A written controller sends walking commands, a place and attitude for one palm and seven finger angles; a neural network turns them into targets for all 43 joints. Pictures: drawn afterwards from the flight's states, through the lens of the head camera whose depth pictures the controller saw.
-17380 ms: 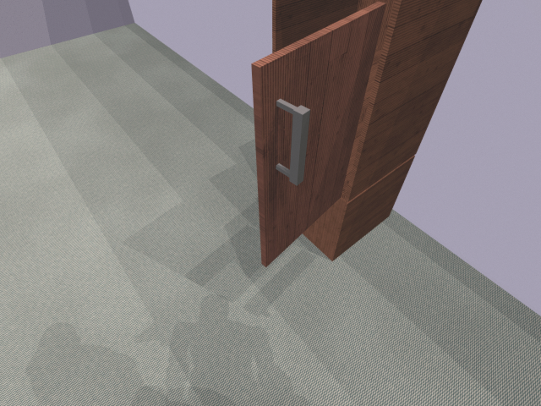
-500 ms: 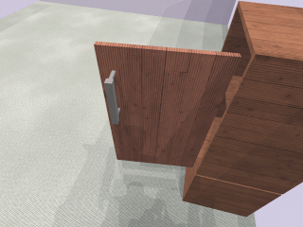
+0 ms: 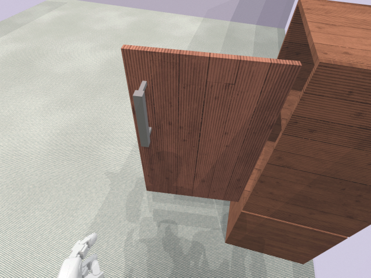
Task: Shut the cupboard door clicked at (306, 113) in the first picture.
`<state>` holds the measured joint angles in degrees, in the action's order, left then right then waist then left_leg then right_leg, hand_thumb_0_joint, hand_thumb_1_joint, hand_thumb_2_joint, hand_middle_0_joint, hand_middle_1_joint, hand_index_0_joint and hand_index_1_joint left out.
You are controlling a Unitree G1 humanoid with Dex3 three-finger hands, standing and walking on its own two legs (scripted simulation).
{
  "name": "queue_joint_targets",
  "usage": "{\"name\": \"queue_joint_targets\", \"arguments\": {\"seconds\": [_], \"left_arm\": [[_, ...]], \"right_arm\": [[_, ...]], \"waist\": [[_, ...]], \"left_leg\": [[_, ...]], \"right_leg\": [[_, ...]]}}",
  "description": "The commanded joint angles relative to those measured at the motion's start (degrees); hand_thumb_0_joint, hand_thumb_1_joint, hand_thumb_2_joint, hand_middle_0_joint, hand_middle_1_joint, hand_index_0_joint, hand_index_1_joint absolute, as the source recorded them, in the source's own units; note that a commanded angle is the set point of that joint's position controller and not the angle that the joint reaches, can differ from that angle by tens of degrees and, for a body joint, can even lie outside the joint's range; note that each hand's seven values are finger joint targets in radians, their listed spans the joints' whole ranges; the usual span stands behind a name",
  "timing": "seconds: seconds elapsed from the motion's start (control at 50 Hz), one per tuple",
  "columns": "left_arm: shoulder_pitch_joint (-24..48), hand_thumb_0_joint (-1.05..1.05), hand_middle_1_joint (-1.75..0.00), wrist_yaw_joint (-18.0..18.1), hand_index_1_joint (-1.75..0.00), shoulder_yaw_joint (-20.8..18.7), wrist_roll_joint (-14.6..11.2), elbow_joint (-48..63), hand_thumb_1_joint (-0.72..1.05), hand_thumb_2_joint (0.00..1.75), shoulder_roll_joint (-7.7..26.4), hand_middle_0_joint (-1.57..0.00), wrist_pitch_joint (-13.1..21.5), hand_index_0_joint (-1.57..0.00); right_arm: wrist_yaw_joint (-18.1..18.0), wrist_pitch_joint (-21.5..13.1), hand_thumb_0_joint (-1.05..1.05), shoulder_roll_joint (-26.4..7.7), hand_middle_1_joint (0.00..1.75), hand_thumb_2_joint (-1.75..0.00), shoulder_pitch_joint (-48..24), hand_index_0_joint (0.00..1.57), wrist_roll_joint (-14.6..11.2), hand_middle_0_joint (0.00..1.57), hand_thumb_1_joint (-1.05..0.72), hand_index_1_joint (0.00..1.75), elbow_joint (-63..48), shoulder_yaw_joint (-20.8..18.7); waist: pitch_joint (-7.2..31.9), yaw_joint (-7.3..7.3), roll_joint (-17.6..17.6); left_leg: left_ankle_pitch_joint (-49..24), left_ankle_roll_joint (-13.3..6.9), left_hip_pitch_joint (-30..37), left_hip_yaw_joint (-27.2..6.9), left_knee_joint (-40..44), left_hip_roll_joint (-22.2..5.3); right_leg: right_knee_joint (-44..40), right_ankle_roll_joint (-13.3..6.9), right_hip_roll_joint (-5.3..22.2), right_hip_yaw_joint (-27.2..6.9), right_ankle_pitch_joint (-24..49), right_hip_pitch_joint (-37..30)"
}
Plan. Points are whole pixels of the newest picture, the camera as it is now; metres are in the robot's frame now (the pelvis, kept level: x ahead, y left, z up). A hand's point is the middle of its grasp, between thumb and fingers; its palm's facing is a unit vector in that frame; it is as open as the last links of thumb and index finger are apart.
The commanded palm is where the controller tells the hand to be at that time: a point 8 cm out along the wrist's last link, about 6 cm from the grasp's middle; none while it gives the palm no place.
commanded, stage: raise the hand and make a fist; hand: left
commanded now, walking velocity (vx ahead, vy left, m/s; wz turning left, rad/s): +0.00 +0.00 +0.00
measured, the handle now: (144, 115) +0.46 +0.13 +0.10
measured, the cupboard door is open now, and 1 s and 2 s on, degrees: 98 98 98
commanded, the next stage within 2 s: bring the fist close to the handle in 1.78 s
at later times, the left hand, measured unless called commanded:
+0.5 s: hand (111, 255) +0.16 +0.15 +0.02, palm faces -0.02 -1.00 -0.09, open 5.1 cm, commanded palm +0.14 +0.21 +0.01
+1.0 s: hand (110, 227) +0.21 +0.16 +0.04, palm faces -0.10 -0.99 -0.06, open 3.2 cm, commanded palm +0.18 +0.22 +0.06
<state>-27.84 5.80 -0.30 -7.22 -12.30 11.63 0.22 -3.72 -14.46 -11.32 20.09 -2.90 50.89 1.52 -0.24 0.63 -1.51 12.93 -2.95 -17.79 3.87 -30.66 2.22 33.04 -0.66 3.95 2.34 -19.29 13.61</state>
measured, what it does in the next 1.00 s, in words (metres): stands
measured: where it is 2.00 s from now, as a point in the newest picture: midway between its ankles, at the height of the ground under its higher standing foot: outside the picture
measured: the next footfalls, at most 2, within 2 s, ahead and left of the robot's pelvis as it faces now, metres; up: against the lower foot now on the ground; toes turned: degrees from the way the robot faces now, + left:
none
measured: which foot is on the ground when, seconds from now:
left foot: down 0.00-1.00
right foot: down 0.00-1.00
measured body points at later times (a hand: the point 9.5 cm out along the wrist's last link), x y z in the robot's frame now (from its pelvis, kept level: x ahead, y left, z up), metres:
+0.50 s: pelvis -0.02 -0.05 -0.08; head +0.03 -0.04 +0.36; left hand +0.16 +0.21 +0.02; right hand +0.23 -0.26 -0.14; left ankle +0.04 +0.08 -0.73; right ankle -0.02 -0.14 -0.73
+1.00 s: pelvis +0.00 -0.02 -0.04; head +0.03 -0.02 +0.41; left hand +0.21 +0.21 +0.05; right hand +0.18 -0.28 -0.10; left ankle +0.04 +0.08 -0.73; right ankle -0.02 -0.14 -0.73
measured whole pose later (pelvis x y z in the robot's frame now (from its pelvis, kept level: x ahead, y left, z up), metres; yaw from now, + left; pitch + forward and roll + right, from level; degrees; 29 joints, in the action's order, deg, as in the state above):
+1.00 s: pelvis +0.00 -0.02 -0.04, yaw +0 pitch +8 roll -1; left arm -26.6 -18.1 -9.3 -17.4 10.5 16.6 15.3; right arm -4.2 -15.8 -14.9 14.8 -4.0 32.4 -1.1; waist 5.5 0.3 1.0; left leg 23.1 -1.3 -37.0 1.3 -52.3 -1.3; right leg 50.9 -0.1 1.1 4.1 -28.0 30.4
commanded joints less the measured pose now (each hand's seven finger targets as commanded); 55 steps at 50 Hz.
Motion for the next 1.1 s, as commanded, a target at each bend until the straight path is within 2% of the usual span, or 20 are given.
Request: {"name": "queue_joint_targets", "arguments": {"seconds": [0.0,0.02,0.04,0.06,0.08,0.14,0.2,0.28,0.36,0.42,0.5,0.56,0.6,0.64,0.74,0.8,0.9,0.94,1.02,1.08], "left_arm": [[3.8,0.00,-0.44,-2.4,-0.44,-5.7,-1.6,10.5,0.90,0.90,4.4,-0.33,11.3,-0.33],[-0.6,0.00,-0.46,-5.1,-0.46,-6.3,-2.4,4.1,0.90,0.90,2.3,-0.35,14.7,-0.35],[-7.6,0.00,-0.48,-8.7,-0.48,-8.3,-3.8,-1.1,0.90,0.90,1.1,-0.36,18.9,-0.36],[-11.9,0.00,-0.50,-13.0,-0.50,-9.8,-5.3,-3.1,0.90,0.90,0.8,-0.38,23.4,-0.38],[-13.1,0.00,-0.52,-17.7,-0.52,-10.5,-6.7,-2.6,0.90,0.90,1.5,-0.40,27.6,-0.40],[-11.5,0.00,-0.58,-28.7,-0.58,-15.5,-8.4,-0.9,0.90,0.90,8.5,-0.46,32.5,-0.46],[-6.3,0.00,-0.64,-30.7,-0.64,-17.9,-11.6,15.8,0.90,0.90,12.0,-0.51,29.3,-0.51],[5.3,0.00,-0.72,-26.6,-0.72,-16.7,-14.4,38.2,0.90,0.90,11.8,-0.58,33.0,-0.58],[12.0,0.00,-0.80,-26.3,-0.80,-9.3,-13.1,38.6,0.90,0.90,8.4,-0.66,38.0,-0.66],[11.6,0.00,-0.86,-30.4,-0.86,-10.0,-13.0,29.2,0.90,0.90,10.5,-0.71,33.2,-0.71],[3.1,0.00,-0.94,-33.8,-0.94,-16.1,-12.8,21.7,0.90,0.90,15.1,-0.79,18.0,-0.79],[0.3,0.00,-1.00,-31.1,-1.00,-22.4,-15.6,28.7,0.90,0.90,16.2,-0.84,12.0,-0.84],[-1.0,0.00,-1.04,-27.4,-1.04,-26.3,-17.4,29.5,0.90,0.90,15.9,-0.88,12.0,-0.88],[-1.2,0.00,-1.08,-25.0,-1.08,-24.4,-17.6,31.8,0.90,0.90,12.8,-0.92,14.8,-0.92],[0.2,0.00,-1.18,-25.8,-1.18,-13.9,-14.1,30.5,0.90,0.90,8.1,-1.01,20.4,-1.01],[3.5,0.00,-1.24,-27.4,-1.24,-12.1,-13.0,30.0,0.90,0.90,9.8,-1.06,20.2,-1.06],[6.6,0.00,-1.34,-23.8,-1.34,-19.2,-12.1,38.1,0.90,0.90,17.2,-1.15,20.7,-1.15],[5.6,0.00,-1.38,-21.7,-1.38,-18.8,-12.5,39.6,0.90,0.90,15.0,-1.19,20.8,-1.19],[5.7,0.00,-1.46,-20.3,-1.46,-15.4,-12.4,36.0,0.90,0.90,10.6,-1.26,17.2,-1.26],[8.0,0.00,-1.50,-21.9,-1.50,-12.7,-11.8,31.8,0.90,0.90,10.1,-1.30,12.2,-1.30]], "right_arm": [[0.8,-7.8,0.00,-10.4,0.30,-0.90,-8.2,0.20,0.8,0.20,-0.90,0.30,-14.1,-3.6],[1.5,-7.1,0.00,-9.8,0.30,-0.90,-8.7,0.20,1.3,0.20,-0.90,0.30,-15.5,-4.0],[2.1,-6.5,0.00,-9.3,0.30,-0.90,-9.8,0.20,1.8,0.20,-0.90,0.30,-17.2,-4.9],[2.9,-5.6,0.00,-9.3,0.30,-0.90,-10.9,0.20,2.1,0.20,-0.90,0.30,-18.3,-5.7],[3.6,-4.8,0.00,-9.8,0.30,-0.90,-12.0,0.20,2.5,0.20,-0.90,0.30,-20.1,-6.3],[4.9,-3.2,0.00,-10.9,0.30,-0.90,-14.5,0.20,1.3,0.20,-0.90,0.30,-26.5,-7.3],[4.4,-3.0,0.00,-10.3,0.30,-0.90,-15.5,0.20,0.6,0.20,-0.90,0.30,-31.4,-6.8],[2.4,-4.3,0.00,-9.0,0.30,-0.90,-11.1,0.20,1.2,0.20,-0.90,0.30,-31.0,-6.1],[0.4,-6.1,0.00,-9.5,0.30,-0.90,-9.2,0.20,1.1,0.20,-0.90,0.30,-25.6,-5.4],[-1.2,-5.9,0.00,-10.3,0.30,-0.90,-9.0,0.20,-0.2,0.20,-0.90,0.30,-24.7,-5.0],[-1.8,-3.1,0.00,-10.1,0.30,-0.90,-11.5,0.20,-1.7,0.20,-0.90,0.30,-28.6,-5.2],[-1.6,-1.4,0.00,-7.7,0.30,-0.90,-12.9,0.20,-1.5,0.20,-0.90,0.30,-31.6,-4.8],[-1.6,-0.6,0.00,-6.5,0.30,-0.90,-12.9,0.20,-0.8,0.20,-0.90,0.30,-31.2,-4.4],[-1.1,-1.0,0.00,-6.3,0.30,-0.90,-11.5,0.20,-0.6,0.20,-0.90,0.30,-30.5,-4.5],[-0.1,-3.0,0.00,-8.5,0.30,-0.90,-8.7,0.20,-0.3,0.20,-0.90,0.30,-28.7,-4.6],[-0.4,-4.1,0.00,-10.0,0.30,-0.90,-8.3,0.20,-0.8,0.20,-0.90,0.30,-28.2,-4.7],[-1.0,-5.2,0.00,-10.0,0.30,-0.90,-9.2,0.20,-0.7,0.20,-0.90,0.30,-27.9,-4.5],[-0.7,-5.0,0.00,-8.9,0.30,-0.90,-9.7,0.20,-1.0,0.20,-0.90,0.30,-28.2,-4.1],[-0.1,-4.4,0.00,-8.7,0.30,-0.90,-10.5,0.20,-1.3,0.20,-0.90,0.30,-27.9,-3.2],[0.0,-4.3,0.00,-9.8,0.30,-0.90,-10.5,0.20,-1.6,0.20,-0.90,0.30,-28.3,-2.9]], "waist": [[-3.4,1.39,1.2],[-4.6,0.12,-8.7],[-3.3,-2.29,-14.7],[-1.6,-3.47,-18.3],[1.1,-4.50,-18.0],[6.3,-6.08,-5.2],[14.7,-6.75,10.0],[21.1,-1.84,12.9],[15.2,2.88,8.6],[11.6,3.94,2.7],[16.3,-1.34,0.0],[22.2,-4.05,-1.6],[21.0,-5.29,-3.9],[18.2,-4.17,-2.6],[13.6,-0.65,1.5],[11.5,0.61,1.2],[17.8,-1.91,5.9],[17.8,-2.39,7.2],[12.3,-1.52,8.8],[7.6,-0.66,5.3]], "left_leg": [[12.8,3.5,-5.3,-9.1,2.6,-2.0],[11.5,3.6,-9.8,-8.5,-0.7,-2.0],[9.6,3.9,-13.7,-7.3,-4.3,-1.8],[8.2,4.3,-16.8,-6.0,-7.7,-1.7],[6.8,4.5,-18.8,-4.7,-10.8,-1.4],[4.9,4.2,-21.8,-2.7,-16.3,-0.2],[5.8,3.1,-18.4,-3.1,-17.8,-0.5],[1.9,1.6,-15.1,-5.2,-24.1,-1.8],[3.3,0.8,-19.6,-6.6,-29.5,-3.2],[6.2,0.6,-24.8,-6.4,-30.8,-3.4],[4.1,0.3,-22.8,-6.0,-26.1,-2.4],[-0.2,0.9,-19.4,-5.8,-23.1,-1.9],[-2.7,1.5,-18.5,-6.5,-21.5,-2.2],[-4.0,1.9,-17.1,-6.2,-19.5,-2.3],[-3.9,1.5,-13.9,-5.7,-17.9,-2.3],[0.3,1.0,-13.3,-5.9,-17.1,-2.5],[-0.7,0.9,-7.5,-6.4,-13.3,-2.9],[-2.0,1.2,-5.7,-6.5,-11.6,-3.1],[-0.4,1.7,-5.1,-6.4,-9.1,-3.6],[3.4,1.7,-6.1,-7.0,-6.9,-3.8]], "right_leg": [[-2.9,-1.0,-3.6,3.1,-4.3,14.3],[-0.2,-0.8,-4.2,4.4,-7.2,17.8],[2.7,-0.9,-4.8,5.1,-8.9,20.0],[5.3,-1.1,-4.9,4.9,-9.8,21.5],[7.5,-1.3,-4.4,3.7,-8.9,21.4],[13.8,-2.1,-3.3,0.3,-2.8,20.3],[16.8,-2.1,-3.8,-0.7,-2.4,21.1],[17.7,-1.3,-4.6,-3.1,0.9,25.2],[19.3,-0.7,-5.1,-4.2,0.2,32.0],[15.5,0.5,-4.5,-7.1,-3.0,30.7],[10.8,2.3,-2.7,-9.8,-2.6,21.2],[10.8,3.9,-0.9,-9.1,7.0,12.5],[11.8,4.0,-1.8,-7.0,13.9,10.2],[12.6,3.2,-2.3,-4.2,18.5,11.7],[12.5,2.2,-3.5,-1.9,14.9,18.4],[9.9,1.5,-3.8,-2.4,5.8,20.0],[10.0,-0.2,-4.4,0.0,4.0,15.8],[10.2,-0.5,-4.7,1.5,5.1,14.9],[8.0,-0.4,-5.0,2.5,4.8,15.1],[5.4,0.0,-5.0,2.5,2.6,15.5]]}}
